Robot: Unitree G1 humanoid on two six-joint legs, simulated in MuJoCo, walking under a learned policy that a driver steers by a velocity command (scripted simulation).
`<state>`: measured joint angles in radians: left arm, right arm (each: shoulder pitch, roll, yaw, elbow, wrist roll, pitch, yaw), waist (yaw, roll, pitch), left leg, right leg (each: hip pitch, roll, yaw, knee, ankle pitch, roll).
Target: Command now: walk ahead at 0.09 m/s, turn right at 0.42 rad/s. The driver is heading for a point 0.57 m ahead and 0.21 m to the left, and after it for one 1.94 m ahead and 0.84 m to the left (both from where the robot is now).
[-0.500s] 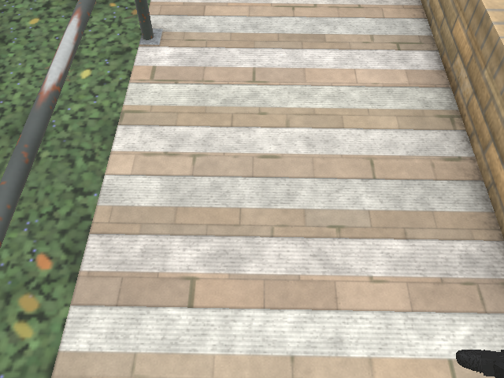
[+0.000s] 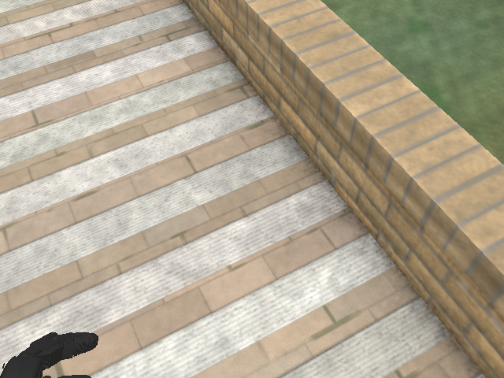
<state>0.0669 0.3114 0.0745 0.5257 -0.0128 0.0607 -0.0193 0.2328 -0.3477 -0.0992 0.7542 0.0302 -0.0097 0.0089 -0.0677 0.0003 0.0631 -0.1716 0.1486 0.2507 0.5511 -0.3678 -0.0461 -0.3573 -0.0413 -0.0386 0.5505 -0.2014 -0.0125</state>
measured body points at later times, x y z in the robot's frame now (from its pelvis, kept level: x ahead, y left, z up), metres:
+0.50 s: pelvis +0.07 +0.01 +0.00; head +0.11 +0.04 +0.44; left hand +0.17 +0.31 -0.12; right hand +0.27 -0.25 -0.09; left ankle +0.06 +0.10 -0.73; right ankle +0.03 -0.12 -0.73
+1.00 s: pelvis +0.17 +0.02 +0.00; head +0.17 +0.03 +0.45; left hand +0.11 +0.35 -0.08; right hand +0.46 -0.11 -0.08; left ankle +0.06 +0.10 -0.72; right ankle +0.23 -0.07 -0.73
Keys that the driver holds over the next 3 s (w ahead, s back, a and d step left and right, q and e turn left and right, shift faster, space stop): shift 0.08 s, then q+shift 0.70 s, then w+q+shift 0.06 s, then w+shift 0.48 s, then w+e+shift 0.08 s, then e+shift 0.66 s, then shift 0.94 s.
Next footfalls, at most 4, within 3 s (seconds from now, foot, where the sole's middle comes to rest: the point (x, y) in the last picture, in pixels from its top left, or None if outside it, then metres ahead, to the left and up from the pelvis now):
0.50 left None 0.10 0.12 -0.77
0.98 right None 0.26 -0.05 -0.77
1.40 left None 0.38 0.37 -0.77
1.80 right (114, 276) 0.73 0.39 -0.77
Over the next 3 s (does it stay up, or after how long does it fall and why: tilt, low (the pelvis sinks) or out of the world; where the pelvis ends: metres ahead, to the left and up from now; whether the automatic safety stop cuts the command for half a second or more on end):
stays up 0.67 0.46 0.00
